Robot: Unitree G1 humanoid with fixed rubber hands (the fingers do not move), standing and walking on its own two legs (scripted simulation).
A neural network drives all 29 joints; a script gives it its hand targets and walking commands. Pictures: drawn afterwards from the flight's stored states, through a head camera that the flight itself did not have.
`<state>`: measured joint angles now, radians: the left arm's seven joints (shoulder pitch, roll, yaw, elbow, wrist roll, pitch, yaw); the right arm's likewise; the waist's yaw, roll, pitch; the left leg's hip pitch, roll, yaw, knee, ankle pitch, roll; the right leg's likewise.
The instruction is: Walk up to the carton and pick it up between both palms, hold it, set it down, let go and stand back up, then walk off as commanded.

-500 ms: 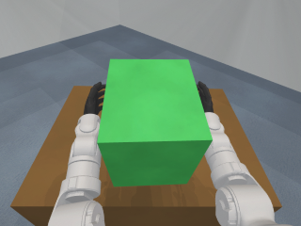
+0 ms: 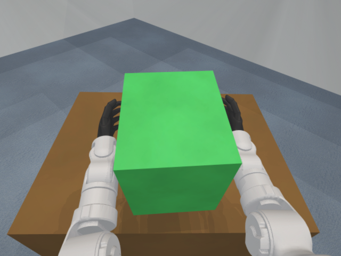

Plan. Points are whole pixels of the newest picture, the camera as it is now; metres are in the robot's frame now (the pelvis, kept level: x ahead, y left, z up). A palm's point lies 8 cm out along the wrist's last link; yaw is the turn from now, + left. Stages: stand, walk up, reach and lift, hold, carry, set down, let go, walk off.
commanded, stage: set down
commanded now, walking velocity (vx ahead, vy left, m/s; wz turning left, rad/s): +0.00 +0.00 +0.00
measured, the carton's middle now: (172, 144) +0.37 +0.00 +0.08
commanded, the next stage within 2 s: none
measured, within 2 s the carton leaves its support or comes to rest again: neither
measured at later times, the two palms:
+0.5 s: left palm (113, 139) +0.39 +0.15 +0.09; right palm (232, 131) +0.41 -0.16 +0.09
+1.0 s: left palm (117, 145) +0.40 +0.14 +0.04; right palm (227, 135) +0.43 -0.16 +0.05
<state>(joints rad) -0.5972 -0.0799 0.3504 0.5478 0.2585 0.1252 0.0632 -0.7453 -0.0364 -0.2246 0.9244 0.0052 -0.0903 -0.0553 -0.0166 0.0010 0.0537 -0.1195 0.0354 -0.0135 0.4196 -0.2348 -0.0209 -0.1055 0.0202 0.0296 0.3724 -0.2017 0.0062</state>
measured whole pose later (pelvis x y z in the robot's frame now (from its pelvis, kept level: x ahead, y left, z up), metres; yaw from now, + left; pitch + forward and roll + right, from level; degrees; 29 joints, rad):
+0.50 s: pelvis +0.01 +0.00 +0.00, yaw +0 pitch -1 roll -1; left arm -0.60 -0.12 0.40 0.64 0.26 0.04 0.09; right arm -0.75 -0.04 -0.32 0.97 -0.11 -0.13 0.02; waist -0.01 0.01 0.05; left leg -0.15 0.04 -0.01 0.41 -0.24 -0.02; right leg -0.14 0.02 0.03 0.37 -0.21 0.00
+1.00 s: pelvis +0.02 +0.00 +0.00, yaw +0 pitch +8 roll -1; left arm -0.59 -0.14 0.43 0.71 0.28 -0.08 0.11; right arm -0.75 -0.04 -0.39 1.03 -0.20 -0.22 0.05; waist 0.01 0.01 -0.02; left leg -0.30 0.04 -0.01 0.41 -0.24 -0.02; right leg -0.30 0.02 0.03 0.37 -0.21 0.00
